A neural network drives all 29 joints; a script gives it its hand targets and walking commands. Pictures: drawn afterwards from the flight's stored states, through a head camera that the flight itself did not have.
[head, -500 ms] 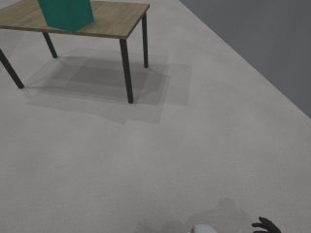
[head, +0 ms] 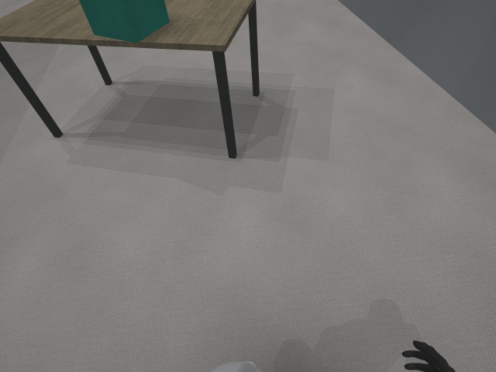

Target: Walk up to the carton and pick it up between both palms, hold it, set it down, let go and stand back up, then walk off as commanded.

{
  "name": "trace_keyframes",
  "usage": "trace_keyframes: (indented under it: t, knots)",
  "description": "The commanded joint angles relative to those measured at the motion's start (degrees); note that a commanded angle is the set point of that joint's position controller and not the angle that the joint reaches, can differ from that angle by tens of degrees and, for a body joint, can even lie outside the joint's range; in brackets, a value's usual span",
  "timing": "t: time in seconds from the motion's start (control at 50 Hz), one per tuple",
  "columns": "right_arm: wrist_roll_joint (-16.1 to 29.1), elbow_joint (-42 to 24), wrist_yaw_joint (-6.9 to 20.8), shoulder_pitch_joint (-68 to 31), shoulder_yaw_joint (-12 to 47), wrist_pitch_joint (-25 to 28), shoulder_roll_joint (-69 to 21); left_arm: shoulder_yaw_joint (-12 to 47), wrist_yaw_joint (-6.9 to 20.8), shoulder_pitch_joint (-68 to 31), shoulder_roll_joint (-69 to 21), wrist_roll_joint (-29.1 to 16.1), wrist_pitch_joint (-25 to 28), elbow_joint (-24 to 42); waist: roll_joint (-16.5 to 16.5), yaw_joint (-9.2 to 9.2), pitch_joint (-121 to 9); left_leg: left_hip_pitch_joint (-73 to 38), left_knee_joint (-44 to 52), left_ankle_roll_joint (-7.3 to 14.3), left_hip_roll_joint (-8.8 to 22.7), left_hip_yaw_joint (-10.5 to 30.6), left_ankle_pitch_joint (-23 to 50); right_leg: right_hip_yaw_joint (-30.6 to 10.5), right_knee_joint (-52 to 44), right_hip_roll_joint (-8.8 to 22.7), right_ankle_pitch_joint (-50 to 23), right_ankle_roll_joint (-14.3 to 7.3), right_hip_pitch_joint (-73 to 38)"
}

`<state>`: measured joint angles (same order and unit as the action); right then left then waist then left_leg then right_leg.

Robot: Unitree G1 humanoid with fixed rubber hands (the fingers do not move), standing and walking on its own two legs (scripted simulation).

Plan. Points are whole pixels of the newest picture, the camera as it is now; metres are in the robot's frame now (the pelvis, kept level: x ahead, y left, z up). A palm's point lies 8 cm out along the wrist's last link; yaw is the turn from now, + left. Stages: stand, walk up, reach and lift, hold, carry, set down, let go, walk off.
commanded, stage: walk up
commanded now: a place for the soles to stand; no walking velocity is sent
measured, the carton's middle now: (123, 0) +1.55 +0.57 +0.04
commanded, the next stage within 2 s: none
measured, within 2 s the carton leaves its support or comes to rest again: neither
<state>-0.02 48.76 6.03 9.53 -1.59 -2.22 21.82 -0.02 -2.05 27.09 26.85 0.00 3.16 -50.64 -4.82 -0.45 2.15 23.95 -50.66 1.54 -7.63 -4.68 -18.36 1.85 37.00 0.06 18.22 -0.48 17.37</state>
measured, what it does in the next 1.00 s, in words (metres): walks ahead: left foot, then right foot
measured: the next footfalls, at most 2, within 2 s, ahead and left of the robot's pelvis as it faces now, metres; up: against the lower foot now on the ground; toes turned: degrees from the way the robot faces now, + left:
left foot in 0.20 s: +0.16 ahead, +0.21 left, +0.00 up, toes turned +5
right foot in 0.72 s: +0.37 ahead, +0.01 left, +0.00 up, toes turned -1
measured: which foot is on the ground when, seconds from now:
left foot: up 0.00-0.18, down 0.20-0.76, up 0.78-1.00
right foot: down 0.00-0.24, up 0.26-0.70, down 0.72-1.00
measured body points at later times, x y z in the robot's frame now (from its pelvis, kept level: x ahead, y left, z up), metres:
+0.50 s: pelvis +0.14 +0.14 +0.02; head +0.13 +0.13 +0.47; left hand +0.21 +0.47 -0.08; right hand +0.25 -0.16 -0.09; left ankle +0.12 +0.21 -0.72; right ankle +0.13 -0.02 -0.64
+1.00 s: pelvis +0.37 +0.16 -0.01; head +0.41 +0.14 +0.44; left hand +0.37 +0.49 -0.10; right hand +0.48 -0.13 -0.14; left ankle +0.47 +0.27 -0.67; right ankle +0.33 +0.02 -0.72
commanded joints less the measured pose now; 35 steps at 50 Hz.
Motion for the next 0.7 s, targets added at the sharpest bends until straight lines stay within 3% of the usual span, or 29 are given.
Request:
trace_keyframes:
  t: [0.0, 0.02, 0.04, 0.06, 0.1, 0.12, 0.14, 0.16, 0.18, 0.2, 0.22, 0.24, 0.28, 0.32, 0.34, 0.38, 0.4, 0.44, 0.46, 0.48, 0.5, 0.54, 0.56, 0.58, 0.6, 0.62, 0.64, 0.66, 0.68]
  knots:
    - [-2.6, -6.4, 0.8, -3.3, -8.2, 1.8, 19.6, -8.3, -3.1, -12.3, 22.2, 0.0, 5.0, 6.9, 5.6, 5.31, 1.6, 16.4, -21.9, -3.4, 14.3, 22.3, -5.3, -36.9, -22.8, 24.7, 16.3, -14.7, -2.1]
    - [-2.4, -6.0, 1.3, -1.8, -8.1, 1.9, 18.4, -8.0, -2.5, -8.0, 21.5, 0.2, 5.2, 6.2, 5.5, 4.75, -3.9, 14.5, -15.9, -3.7, 13.6, 17.2, -2.7, -28.4, -21.3, 19.2, 17.4, -12.5, -6.9]
    - [-2.2, -7.1, 1.6, -2.7, -7.6, 1.8, 16.7, -8.2, -2.4, -8.1, 21.4, 0.7, 5.1, 6.5, 6.5, 4.16, -3.9, 14.9, -9.8, -3.3, 14.7, 15.0, -3.9, -25.6, -19.3, 17.9, 17.1, -11.9, -8.9]
    - [-2.3, -7.0, 1.8, -5.9, -7.0, 2.1, 15.1, -8.1, -2.1, -4.5, 20.4, 1.1, 5.3, 5.1, 7.0, 1.06, -2.5, 16.4, -3.7, -2.3, 14.3, 12.6, -5.3, -24.4, -18.6, 17.5, 17.9, -13.4, -7.8]
    - [-2.7, -7.8, 2.0, -9.3, -6.8, 2.1, 14.6, -8.6, -1.7, -6.3, 21.8, 1.7, 5.3, 5.4, 12.3, -0.3, -2.5, 12.2, 3.7, -0.5, 15.2, 11.9, -10.5, -22.9, -17.0, 18.7, 16.8, -13.7, -4.5]
    - [-2.6, -7.3, 1.8, -8.5, -6.9, 2.8, 14.2, -8.3, -1.4, -7.5, 21.1, 1.7, 5.0, 5.5, 11.8, 0.69, -2.4, 6.9, 9.4, 0.3, 14.8, 10.1, -10.7, -19.9, -14.9, 17.5, 13.1, -12.9, -1.0]
    - [-2.6, -5.2, 1.5, -3.8, -7.5, 3.3, 14.5, -7.9, -0.7, -8.4, 19.9, 1.7, 4.8, 4.5, 10.7, 2.62, -5.6, -3.1, 13.7, 0.3, 12.6, 4.4, -5.1, -14.7, -11.1, 15.1, 8.3, -11.8, 2.9]
    - [-2.2, -2.9, 1.0, 3.6, -7.6, 4.0, 13.7, -7.0, -0.5, -9.7, 18.5, 1.6, 4.6, 4.5, 6.1, 6.44, -7.2, -16.1, 16.3, 0.5, 10.8, 2.5, -2.5, -10.1, -2.7, 12.0, 4.7, -9.0, 11.8]
    - [-2.5, 1.1, 0.2, 13.4, -9.6, 4.5, 17.1, -5.3, -0.5, -6.5, 13.5, 2.4, 4.4, 3.9, -7.1, 9.22, -12.9, -32.2, 17.0, 0.7, 10.4, 5.2, -4.7, -4.3, 17.3, 7.0, 5.0, -6.2, 21.2]
    - [-2.5, 1.1, -0.8, 16.9, -10.3, 4.8, 20.2, -2.4, -0.4, -4.2, 5.7, 2.2, 4.5, 3.7, -22.2, 10.63, -12.1, -37.1, 24.1, 1.3, 18.2, 19.1, -16.2, -0.2, 33.8, -1.2, 15.6, -3.5, 34.2]
    - [-2.2, -2.0, -1.4, 13.7, -10.6, 5.1, 25.3, -3.1, -0.9, -5.6, 8.3, 0.6, 3.9, 4.5, -19.4, 9.41, -10.4, -30.3, 40.6, 4.8, 29.8, 42.5, -31.8, -3.4, 39.5, -3.3, 16.0, -1.3, 37.8]
    - [-1.1, -3.0, -1.0, 6.6, -10.6, 4.5, 25.0, -4.2, -1.2, -9.8, 14.5, 1.4, 3.2, 3.3, -8.2, 6.82, -4.8, -21.8, 44.2, 7.5, 33.7, 46.9, -42.6, -6.6, 42.4, 1.5, 11.2, -1.8, 37.1]
    - [-0.9, -4.2, -1.0, 0.2, -9.9, 4.8, 21.7, -4.9, 0.2, -10.3, 14.2, 0.3, 2.9, 2.1, -1.8, 3.1, 7.1, -7.0, 45.3, 5.1, 29.3, 36.8, -37.1, -5.6, 39.6, 4.1, 2.9, -1.1, 31.3]
    - [-1.1, -3.7, -1.6, -2.0, -8.4, 5.1, 18.2, -5.8, 1.1, -5.9, 15.2, -0.1, 2.5, -0.6, -1.9, 1.24, 5.5, -7.1, 41.1, 4.0, 23.6, 23.2, -24.8, -4.8, 31.2, 5.2, -1.2, -0.1, 22.9]
    - [-1.6, -3.5, -1.3, 0.1, -8.1, 5.4, 17.5, -5.9, 1.3, -5.1, 14.6, -0.3, 2.4, -0.7, -4.2, 1.75, 5.4, -8.3, 41.4, 4.1, 21.8, 21.1, -23.1, -4.6, 28.9, 4.4, -2.8, -0.1, 22.2]
    - [-1.5, -4.4, -1.2, 1.9, -7.6, 5.6, 16.9, -5.4, 1.7, -8.0, 13.6, 0.1, 2.7, 0.6, -1.5, 2.74, 5.4, -13.8, 41.0, 6.6, 23.0, 19.0, -17.5, -3.5, 24.7, 4.5, -3.5, 0.7, 22.9]
    - [-1.5, -4.8, -1.1, 2.1, -7.7, 5.7, 16.4, -5.7, 1.8, -8.6, 14.2, -0.3, 2.7, 0.4, -2.2, 3.27, 6.9, -15.3, 41.8, 6.0, 22.6, 17.5, -16.8, -4.3, 23.4, 4.6, -5.0, 0.9, 24.1]
    - [-1.4, -4.9, -1.3, 4.2, -7.7, 5.9, 16.6, -5.5, 2.2, -10.9, 14.6, -0.2, 2.7, 1.2, 1.8, 3.89, 7.9, -19.5, 43.0, 6.9, 23.7, 18.1, -16.9, -4.7, 21.3, 4.8, -4.5, 0.9, 26.1]
    - [-1.3, -4.8, -1.2, 5.2, -7.5, 6.0, 16.8, -5.5, 2.4, -12.9, 14.3, -0.3, 2.6, 0.8, 1.3, 4.57, 10.3, -20.2, 43.6, 5.3, 22.6, 16.5, -13.9, -4.5, 19.9, 5.1, -5.7, 0.7, 26.9]
    - [-1.6, -4.9, -1.5, 6.4, -7.6, 6.2, 16.5, -5.1, 2.6, -13.5, 13.5, -0.4, 2.7, 2.1, 1.7, 5.14, 10.6, -22.3, 43.7, 6.2, 23.2, 16.3, -10.7, -5.4, 17.0, 5.1, -5.8, 0.9, 27.5]
    - [-1.6, -5.0, -1.7, 6.2, -7.5, 6.2, 16.8, -4.9, 2.6, -14.7, 13.4, -0.4, 2.8, 1.8, 1.4, 5.14, 10.2, -22.0, 43.3, 5.1, 21.2, 12.7, -6.5, -3.5, 15.3, 5.2, -6.7, 0.8, 26.4]
    - [-1.6, -4.8, -1.7, 6.4, -7.2, 5.9, 16.5, -4.2, 2.5, -15.5, 12.3, -0.6, 3.0, 3.0, 0.9, 5.46, 10.5, -24.6, 41.6, 6.5, 21.3, 10.3, 2.6, -1.7, 9.6, 4.9, -5.4, 0.7, 25.4]
    - [-1.5, -5.4, -1.6, 5.3, -7.2, 5.8, 16.5, -4.2, 2.5, -15.5, 11.8, -0.5, 3.3, 3.2, -0.6, 4.39, 9.8, -24.3, 38.9, 9.4, 22.2, 9.4, 6.3, -1.4, 5.5, 5.8, -4.1, 0.7, 22.5]
    - [-1.6, -5.3, -1.6, 5.6, -7.2, 5.4, 16.5, -4.0, 2.5, -16.0, 12.4, -0.4, 3.6, 3.4, 0.7, 5.23, 9.0, -26.0, 36.8, 8.8, 21.3, 7.2, 12.0, 1.4, 3.5, 5.6, -4.3, 0.3, 21.7]
    - [-1.8, -5.8, -1.6, 4.1, -7.2, 5.2, 17.1, -3.9, 2.6, -15.2, 11.3, -0.4, 3.6, 3.9, -1.9, 4.01, 6.3, -24.6, 35.5, 9.6, 22.8, 6.9, 12.0, 1.6, 1.6, 6.2, -4.3, -0.1, 16.4]
    - [-1.8, -6.3, -1.6, 2.0, -7.2, 5.0, 16.9, -4.1, 2.5, -13.3, 11.8, -0.4, 4.0, 3.5, -1.3, 2.51, 4.9, -24.5, 31.5, 9.6, 21.8, 5.2, 17.3, 1.9, -2.8, 6.1, -4.9, -0.7, 12.0]
    - [-1.7, -7.0, -1.7, 1.6, -6.9, 4.6, 16.9, -4.3, 2.1, -9.9, 12.2, 0.0, 4.0, 2.7, 1.3, 0.36, 1.8, -22.6, 24.1, 8.8, 19.4, 1.3, 23.0, 6.2, -5.9, 3.1, -7.4, -1.0, 3.8]
    - [-1.6, -7.9, -1.7, -0.9, -6.8, 4.4, 16.6, -5.2, 1.5, -0.2, 11.8, -0.2, 4.2, -0.7, 3.8, -5.01, -2.3, -17.2, 11.0, 6.8, 16.1, -0.9, 30.0, 6.8, -10.0, 0.6, -12.5, -1.9, -9.9]
    - [-2.0, -8.5, -1.6, 0.1, -6.0, 4.2, 13.7, -7.1, 0.3, 8.3, 15.3, 0.1, 4.5, -2.4, 9.6, -8.14, -7.7, -9.3, -7.2, 3.9, 12.9, -0.6, 25.4, -0.2, -9.3, 1.3, -8.4, -3.0, -21.2]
